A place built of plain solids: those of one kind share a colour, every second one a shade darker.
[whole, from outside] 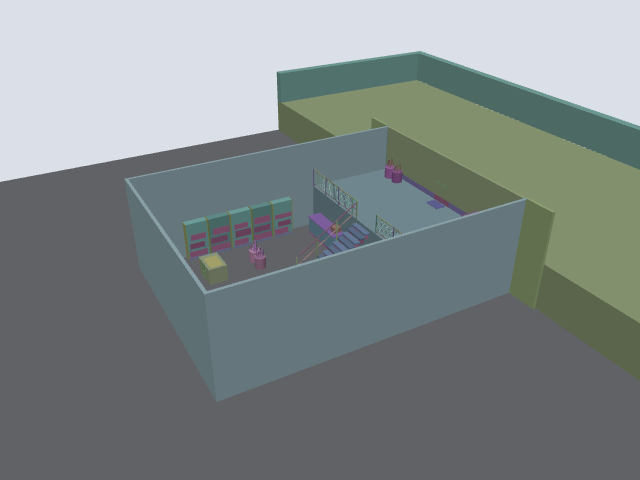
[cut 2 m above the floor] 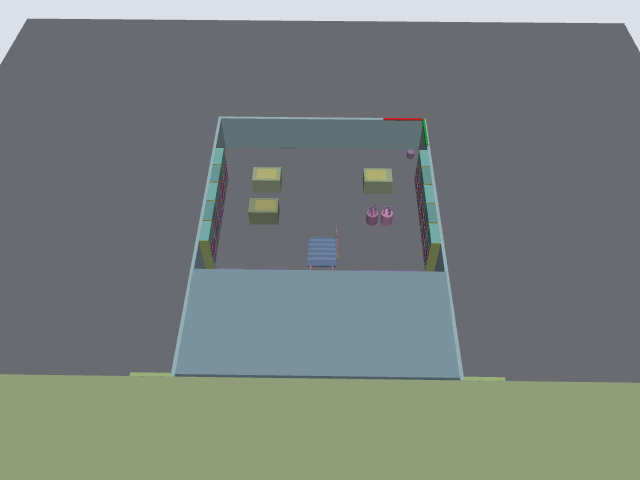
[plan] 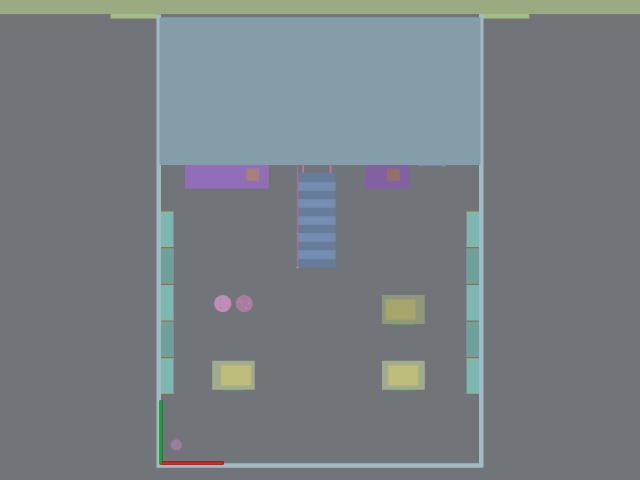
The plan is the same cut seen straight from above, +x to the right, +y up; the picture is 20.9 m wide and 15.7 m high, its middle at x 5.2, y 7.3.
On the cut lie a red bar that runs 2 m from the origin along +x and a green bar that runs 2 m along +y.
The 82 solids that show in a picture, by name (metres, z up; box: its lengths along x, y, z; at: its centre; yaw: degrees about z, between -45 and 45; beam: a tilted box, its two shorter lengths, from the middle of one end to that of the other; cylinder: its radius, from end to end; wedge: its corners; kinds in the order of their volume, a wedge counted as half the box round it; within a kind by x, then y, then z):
{
 "street_ground_1": {"box": [39.8, 12.65, 2.4], "at": [5.2, 21.02, 1.15]},
 "upper_1": {"box": [10.5, 4.84, 2.4], "at": [5.2, 12.17, 1.15]},
 "street_hedge_1": {"box": [0.6, 12.65, 2.2], "at": [-14.4, 21.02, 3.45]},
 "street_hedge_2": {"box": [39.8, 0.6, 2.2], "at": [5.2, 27.64, 3.45]},
 "wall_1": {"box": [0.15, 14.84, 4.95], "at": [-0.07, 7.27, 2.42]},
 "wall_2": {"box": [6.6, 0.15, 4.95], "at": [3.15, -0.07, 2.42]},
 "wall_3": {"box": [1.5, 0.15, 4.95], "at": [6.9, -0.07, 2.42]},
 "wall_4": {"box": [3.2, 0.15, 4.95], "at": [8.95, -0.07, 2.42]},
 "wall_5": {"box": [0.15, 14.84, 4.95], "at": [10.47, 7.27, 2.42]},
 "shelves_body_1": {"box": [0.4, 1.16, 2.1], "at": [0.2, 2.85, 1.0]},
 "shelves_body_2": {"box": [0.4, 1.16, 2.1], "at": [0.2, 4.05, 1.0]},
 "shelves_body_3": {"box": [0.4, 1.16, 2.1], "at": [0.2, 5.25, 1.0]},
 "shelves_body_4": {"box": [0.4, 1.16, 2.1], "at": [0.2, 6.45, 1.0]},
 "shelves_body_5": {"box": [0.4, 1.16, 2.1], "at": [0.2, 7.65, 1.0]},
 "shelves_body_6": {"box": [0.4, 1.16, 2.1], "at": [10.2, 2.85, 1.0]},
 "shelves_body_7": {"box": [0.4, 1.16, 2.1], "at": [10.2, 4.05, 1.0]},
 "shelves_body_8": {"box": [0.4, 1.16, 2.1], "at": [10.2, 5.25, 1.0]},
 "shelves_body_9": {"box": [0.4, 1.16, 2.1], "at": [10.2, 6.45, 1.0]},
 "shelves_body_10": {"box": [0.4, 1.16, 2.1], "at": [10.2, 7.65, 1.0]},
 "window_wall_1": {"box": [4.5, 0.15, 2.55], "at": [2.25, 14.62, 3.63]},
 "window_wall_2": {"box": [1.2, 0.15, 2.55], "at": [5.1, 14.62, 3.63]},
 "window_wall_3": {"box": [4.7, 0.15, 2.55], "at": [8.05, 14.62, 3.63]},
 "chest_1": {"box": [1.4, 0.95, 0.91], "at": [2.37, 2.88, 0.41]},
 "chest_2": {"box": [1.4, 0.95, 0.91], "at": [7.93, 2.88, 0.41]},
 "chest_3": {"box": [1.4, 0.95, 0.91], "at": [7.93, 5.03, 0.41]},
 "hull_return_1": {"box": [1.5, 0.15, 4.95], "at": [-0.9, 14.62, 2.48]},
 "hull_return_2": {"box": [1.5, 0.15, 4.95], "at": [11.3, 14.62, 2.48]},
 "counter_1": {"box": [2.7, 0.7, 1.05], "at": [2.15, 9.39, 0.47]},
 "shelves_goods_1": {"box": [0.41, 0.78, 0.3], "at": [0.2, 2.8, 0.76]},
 "shelves_goods_2": {"box": [0.41, 0.95, 0.33], "at": [0.2, 2.82, 0.29]},
 "shelves_goods_3": {"box": [0.41, 0.78, 0.32], "at": [0.2, 2.88, 1.25]},
 "shelves_goods_4": {"box": [0.41, 0.91, 0.33], "at": [0.2, 3.98, 0.77]},
 "shelves_goods_5": {"box": [0.41, 1.03, 0.37], "at": [0.2, 4.05, 0.31]},
 "shelves_goods_6": {"box": [0.41, 0.9, 0.38], "at": [0.2, 4.12, 1.28]},
 "shelves_goods_7": {"box": [0.41, 0.78, 0.33], "at": [0.2, 5.2, 0.3]},
 "shelves_goods_8": {"box": [0.41, 0.75, 0.3], "at": [0.2, 5.23, 1.24]},
 "shelves_goods_9": {"box": [0.41, 0.89, 0.39], "at": [0.2, 5.32, 0.81]},
 "shelves_goods_10": {"box": [0.41, 0.94, 0.32], "at": [0.2, 6.42, 0.77]},
 "shelves_goods_11": {"box": [0.41, 0.92, 0.38], "at": [0.2, 6.44, 1.28]},
 "shelves_goods_12": {"box": [0.41, 1.03, 0.36], "at": [0.2, 6.45, 0.31]},
 "shelves_goods_13": {"box": [0.41, 0.81, 0.36], "at": [0.2, 7.55, 0.31]},
 "shelves_goods_14": {"box": [0.41, 0.99, 0.25], "at": [0.2, 7.68, 1.22]},
 "shelves_goods_15": {"box": [0.41, 0.76, 0.29], "at": [0.2, 7.74, 0.76]},
 "stair_step_1": {"box": [1.22, 0.32, 0.08], "at": [5.1, 6.56, 0.14]},
 "stair_step_2": {"box": [1.22, 0.32, 0.08], "at": [5.1, 6.84, 0.32]},
 "stair_step_3": {"box": [1.22, 0.32, 0.08], "at": [5.1, 7.12, 0.5]},
 "stair_step_4": {"box": [1.22, 0.32, 0.08], "at": [5.1, 7.4, 0.69]},
 "stair_step_5": {"box": [1.22, 0.32, 0.08], "at": [5.1, 7.68, 0.87]},
 "stair_step_6": {"box": [1.22, 0.32, 0.08], "at": [5.1, 7.96, 1.05]},
 "stair_step_7": {"box": [1.22, 0.32, 0.08], "at": [5.1, 8.24, 1.23]},
 "stair_step_8": {"box": [1.22, 0.32, 0.08], "at": [5.1, 8.51, 1.41]},
 "stair_step_9": {"box": [1.22, 0.32, 0.08], "at": [5.1, 8.79, 1.59]},
 "stair_step_10": {"box": [1.22, 0.32, 0.08], "at": [5.1, 9.07, 1.77]},
 "stair_step_11": {"box": [1.22, 0.32, 0.08], "at": [5.1, 9.35, 1.95]},
 "stair_step_12": {"box": [1.22, 0.3, 0.08], "at": [5.1, 9.62, 2.13]},
 "bin_1": {"cylinder": 0.28, "from": [2.02, 5.22, 0.0], "to": [2.02, 5.22, 0.6]},
 "bin_2": {"cylinder": 0.28, "from": [2.72, 5.22, 0.0], "to": [2.72, 5.22, 0.6]},
 "upper_bin_1": {"cylinder": 0.28, "from": [1.05, 14.1, 2.35], "to": [1.05, 14.1, 2.95]},
 "upper_bin_2": {"cylinder": 0.28, "from": [1.75, 14.1, 2.35], "to": [1.75, 14.1, 2.95]},
 "shelves_cheek_1": {"box": [0.41, 0.032, 2.1], "at": [0.21, 2.29, 1.0]},
 "shelves_cheek_2": {"box": [0.41, 0.032, 2.1], "at": [0.21, 3.48, 1.0]},
 "shelves_cheek_3": {"box": [0.41, 0.032, 2.1], "at": [0.21, 4.68, 1.0]},
 "shelves_cheek_4": {"box": [0.41, 0.032, 2.1], "at": [0.21, 5.88, 1.0]},
 "shelves_cheek_5": {"box": [0.41, 0.032, 2.1], "at": [0.21, 7.08, 1.0]},
 "shelves_cheek_6": {"box": [0.41, 0.032, 2.1], "at": [0.21, 8.21, 1.0]},
 "shelves_cheek_7": {"box": [0.41, 0.032, 2.1], "at": [10.19, 8.21, 1.0]},
 "shelves_shelf_1": {"box": [0.41, 1.1, 0.18], "at": [0.21, 5.25, 0.04]},
 "shelves_shelf_2": {"box": [0.41, 1.1, 0.18], "at": [0.21, 7.65, 0.04]},
 "stair_guard_rail_1": {"wedge": [[4.44, 6.4, 1.08], [4.44, 6.4, 1.14], [4.44, 9.75, 3.25], [4.44, 9.75, 3.31], [4.49, 6.4, 1.08], [4.49, 6.4, 1.14], [4.49, 9.75, 3.25], [4.49, 9.75, 3.31]]},
 "back_stallriser_1": {"box": [4.5, 0.05, 0.3], "at": [2.25, 14.56, 2.5]},
 "back_stallriser_2": {"box": [4.7, 0.05, 0.3], "at": [8.05, 14.56, 2.5]},
 "counter_top_1": {"box": [2.74, 0.78, 0.04], "at": [2.15, 9.37, 1.02]},
 "counter_top_2": {"box": [1.44, 0.78, 0.04], "at": [7.4, 9.37, 1.02]},
 "stair_guard_low_1": {"wedge": [[4.45, 6.4, 0.62], [4.45, 6.4, 0.65], [4.45, 9.75, 2.79], [4.45, 9.75, 2.83], [4.48, 6.4, 0.62], [4.48, 6.4, 0.65], [4.48, 9.75, 2.79], [4.48, 9.75, 2.83]]},
 "till_1": {"box": [0.42, 0.4, 0.28], "at": [3.0, 9.44, 1.18]},
 "till_2": {"box": [0.42, 0.4, 0.28], "at": [7.6, 9.44, 1.18]},
 "plant_pot_1": {"cylinder": 0.18, "from": [0.5, 0.6, 0.0], "to": [0.5, 0.6, 0.38]},
 "door_mat_1": {"box": [0.9, 0.6, 0.07], "at": [5.1, 14.19, 2.34]},
 "street_door_kick_1": {"box": [1.2, 0.05, 0.3], "at": [5.1, 14.56, 2.5]},
 "sheet_1": {"box": [0.98, 0.67, 0.006], "at": [2.45, 2.88, 0.86]},
 "sheet_2": {"box": [0.98, 0.67, 0.006], "at": [7.84, 5.03, 0.86]},
 "sheet_3": {"box": [0.98, 0.67, 0.006], "at": [7.92, 2.88, 0.86]}
}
